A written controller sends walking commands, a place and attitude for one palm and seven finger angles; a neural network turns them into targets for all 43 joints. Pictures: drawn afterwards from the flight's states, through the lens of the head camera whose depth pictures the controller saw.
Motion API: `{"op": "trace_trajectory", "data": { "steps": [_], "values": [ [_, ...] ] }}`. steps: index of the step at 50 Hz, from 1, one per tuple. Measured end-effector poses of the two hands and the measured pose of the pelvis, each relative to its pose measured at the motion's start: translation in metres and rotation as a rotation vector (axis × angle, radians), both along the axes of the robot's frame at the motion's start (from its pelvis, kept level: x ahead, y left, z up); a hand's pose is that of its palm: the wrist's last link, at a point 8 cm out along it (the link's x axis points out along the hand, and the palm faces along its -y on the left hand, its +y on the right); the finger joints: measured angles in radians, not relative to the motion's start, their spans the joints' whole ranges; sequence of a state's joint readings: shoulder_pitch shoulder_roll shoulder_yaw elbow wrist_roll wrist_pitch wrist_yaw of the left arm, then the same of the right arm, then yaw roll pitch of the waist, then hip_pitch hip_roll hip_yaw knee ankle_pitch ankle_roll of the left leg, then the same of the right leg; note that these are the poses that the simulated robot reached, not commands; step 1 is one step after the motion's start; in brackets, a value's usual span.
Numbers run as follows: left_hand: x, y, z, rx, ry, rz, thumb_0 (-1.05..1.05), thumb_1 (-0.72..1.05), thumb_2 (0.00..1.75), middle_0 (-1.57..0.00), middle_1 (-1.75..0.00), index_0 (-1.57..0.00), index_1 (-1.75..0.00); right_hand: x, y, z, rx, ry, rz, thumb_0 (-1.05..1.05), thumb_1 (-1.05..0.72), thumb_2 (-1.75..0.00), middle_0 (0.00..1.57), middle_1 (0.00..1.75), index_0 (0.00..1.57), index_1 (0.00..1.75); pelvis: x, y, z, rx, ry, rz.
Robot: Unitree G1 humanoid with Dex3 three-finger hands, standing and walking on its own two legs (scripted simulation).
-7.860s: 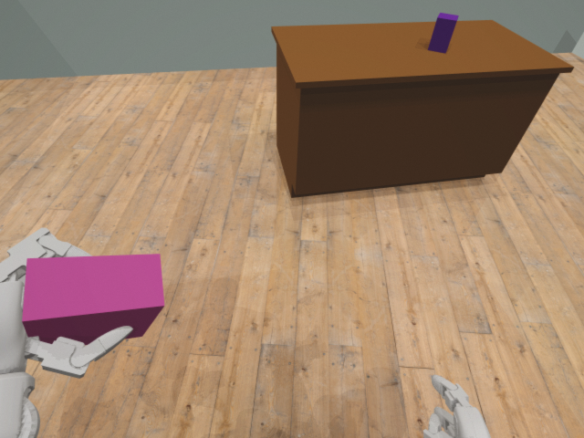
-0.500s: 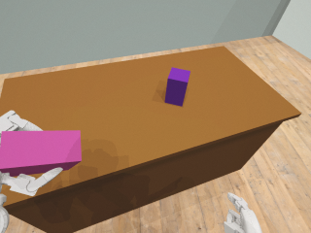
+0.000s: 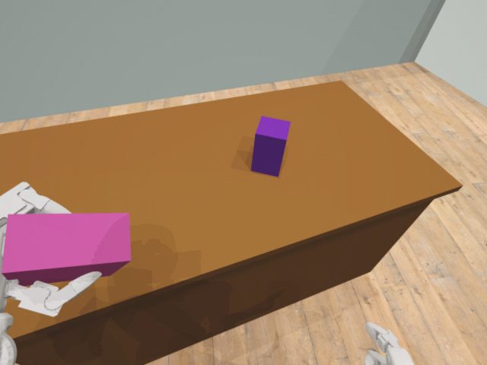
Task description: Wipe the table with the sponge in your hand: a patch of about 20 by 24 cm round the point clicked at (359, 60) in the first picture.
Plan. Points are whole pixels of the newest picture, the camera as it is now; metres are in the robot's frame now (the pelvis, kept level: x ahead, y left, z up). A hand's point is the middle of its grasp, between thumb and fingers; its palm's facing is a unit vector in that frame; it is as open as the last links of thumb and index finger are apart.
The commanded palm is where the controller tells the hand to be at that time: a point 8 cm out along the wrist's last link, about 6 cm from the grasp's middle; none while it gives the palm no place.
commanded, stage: shuffle to correct the standing spot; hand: left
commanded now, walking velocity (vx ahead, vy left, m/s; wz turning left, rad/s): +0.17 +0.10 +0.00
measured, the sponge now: (85, 250) +0.22 +0.21 +0.15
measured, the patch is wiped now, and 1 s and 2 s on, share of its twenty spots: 0.00 0.00 0.00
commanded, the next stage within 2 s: come to a stop and stand still in 0.14 s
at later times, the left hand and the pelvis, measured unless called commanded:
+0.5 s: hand (24, 198) +0.28 +0.32 +0.15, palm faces +0.39 -0.84 -0.39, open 9.7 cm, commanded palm +0.23 +0.34 +0.18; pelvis +0.06 +0.06 +0.00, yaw -1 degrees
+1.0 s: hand (11, 170) +0.30 +0.32 +0.19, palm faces +0.45 -0.79 -0.40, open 9.7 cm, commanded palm +0.20 +0.32 +0.18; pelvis +0.03 +0.05 +0.01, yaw -2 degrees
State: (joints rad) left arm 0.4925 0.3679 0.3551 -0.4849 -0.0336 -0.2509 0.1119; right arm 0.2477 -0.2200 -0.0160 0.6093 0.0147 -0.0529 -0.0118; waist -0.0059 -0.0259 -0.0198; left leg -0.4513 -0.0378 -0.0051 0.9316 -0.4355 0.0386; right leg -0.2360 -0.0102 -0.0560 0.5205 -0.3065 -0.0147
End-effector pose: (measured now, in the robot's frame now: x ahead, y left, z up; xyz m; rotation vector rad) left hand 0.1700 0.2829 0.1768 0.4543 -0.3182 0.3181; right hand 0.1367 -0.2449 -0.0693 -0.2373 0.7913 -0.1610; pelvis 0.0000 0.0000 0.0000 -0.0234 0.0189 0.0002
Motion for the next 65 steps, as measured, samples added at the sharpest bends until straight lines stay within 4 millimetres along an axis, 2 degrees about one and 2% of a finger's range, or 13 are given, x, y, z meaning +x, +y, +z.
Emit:
{"op": "trace_trajectory", "data": {
  "steps": [6, 17, 25, 30, 35, 41, 44, 47, 49, 54, 56, 60, 65],
  "values": [
    [0.018, 0.023, -0.011, -0.011, -0.006, 0.028, 0.00, -0.46, 1.00, -0.79, -1.34, -0.79, -1.34, 0.020, 0.007, -0.006, -0.068, -0.024, -0.011, 0.01, -0.90, -0.90, 0.20, 0.30, 0.20, 0.30, 0.017, 0.025, -0.012, 0.015, -0.024, 0.008],
    [0.047, 0.039, 0.016, 0.063, -0.032, -0.007, 0.00, -0.46, 1.00, -0.80, -1.34, -0.79, -1.34, 0.063, 0.074, -0.017, 0.096, -0.049, 0.044, 0.01, -0.90, -0.90, 0.20, 0.30, 0.20, 0.30, 0.044, 0.045, -0.008, 0.006, -0.022, 0.022],
    [0.073, 0.075, -0.009, -0.010, 0.049, 0.048, 0.00, -0.46, 1.00, -0.80, -1.34, -0.80, -1.34, 0.087, 0.099, -0.001, 0.048, -0.052, 0.065, 0.01, -0.90, -0.90, 0.20, 0.30, 0.20, 0.30, 0.062, 0.064, -0.001, 0.033, -0.032, -0.020],
    [0.087, 0.060, 0.005, -0.023, 0.002, -0.007, 0.00, -0.46, 1.00, -0.80, -1.34, -0.80, -1.34, 0.100, 0.106, 0.014, 0.050, -0.109, 0.110, 0.01, -0.90, -0.90, 0.20, 0.30, 0.20, 0.30, 0.063, 0.063, 0.004, 0.032, -0.042, -0.008],
    [0.081, 0.044, 0.027, 0.038, -0.005, -0.086, 0.00, -0.46, 1.00, -0.80, -1.34, -0.80, -1.34, 0.107, 0.098, 0.021, 0.065, -0.142, 0.082, 0.01, -0.90, -0.90, 0.20, 0.30, 0.20, 0.30, 0.067, 0.061, 0.009, 0.002, -0.027, 0.001],
    [0.068, 0.058, 0.015, 0.031, 0.105, 0.019, 0.00, -0.46, 1.00, -0.80, -1.34, -0.80, -1.34, 0.101, 0.076, 0.018, 0.043, -0.117, 0.040, 0.01, -0.90, -0.90, 0.20, 0.30, 0.20, 0.30, 0.068, 0.054, 0.011, 0.006, -0.014, -0.004],
    [0.076, 0.083, 0.032, 0.180, 0.046, 0.089, 0.00, -0.46, 1.00, -0.80, -1.34, -0.80, -1.34, 0.091, 0.067, 0.010, -0.002, -0.070, 0.121, 0.01, -0.90, -0.90, 0.20, 0.30, 0.20, 0.30, 0.055, 0.046, 0.009, 0.003, -0.014, 0.016],
    [0.084, 0.102, 0.044, 0.144, -0.050, 0.162, 0.00, -0.46, 1.00, -0.80, -1.34, -0.80, -1.34, 0.078, 0.059, 0.003, 0.002, -0.017, 0.148, 0.01, -0.90, -0.90, 0.20, 0.30, 0.20, 0.30, 0.041, 0.041, 0.008, 0.010, -0.015, -0.008],
    [0.085, 0.090, 0.036, 0.082, -0.054, 0.132, 0.00, -0.46, 1.00, -0.80, -1.34, -0.80, -1.34, 0.068, 0.054, 0.003, 0.028, -0.028, 0.119, 0.01, -0.90, -0.90, 0.20, 0.30, 0.20, 0.30, 0.036, 0.044, 0.007, 0.012, -0.019, -0.028],
    [0.070, 0.022, -0.005, -0.025, 0.096, -0.138, 0.00, -0.46, 1.00, -0.80, -1.34, -0.80, -1.34, 0.042, 0.053, 0.006, 0.046, -0.071, 0.027, 0.01, -0.90, -0.90, 0.20, 0.30, 0.20, 0.30, 0.033, 0.054, 0.007, 0.012, -0.035, -0.049],
    [0.062, 0.013, -0.016, -0.023, 0.149, -0.206, 0.00, -0.46, 1.00, -0.80, -1.34, -0.80, -1.34, 0.033, 0.057, 0.008, 0.038, -0.071, -0.003, 0.01, -0.90, -0.90, 0.20, 0.30, 0.20, 0.30, 0.032, 0.055, 0.006, 0.009, -0.037, -0.042],
    [0.052, 0.039, -0.014, 0.031, 0.149, -0.168, 0.00, -0.46, 1.00, -0.80, -1.34, -0.80, -1.34, 0.021, 0.068, 0.008, 0.020, -0.047, -0.014, 0.01, -0.90, -0.90, 0.20, 0.30, 0.20, 0.30, 0.028, 0.057, 0.005, 0.003, -0.039, -0.026],
    [0.041, 0.083, 0.013, 0.087, 0.024, -0.018, 0.00, -0.46, 1.00, -0.80, -1.34, -0.80, -1.34, 0.021, 0.085, 0.004, 0.017, -0.033, 0.046, 0.01, -0.90, -0.90, 0.20, 0.30, 0.20, 0.30, 0.025, 0.067, 0.006, -0.003, -0.042, -0.016]
  ]
}}
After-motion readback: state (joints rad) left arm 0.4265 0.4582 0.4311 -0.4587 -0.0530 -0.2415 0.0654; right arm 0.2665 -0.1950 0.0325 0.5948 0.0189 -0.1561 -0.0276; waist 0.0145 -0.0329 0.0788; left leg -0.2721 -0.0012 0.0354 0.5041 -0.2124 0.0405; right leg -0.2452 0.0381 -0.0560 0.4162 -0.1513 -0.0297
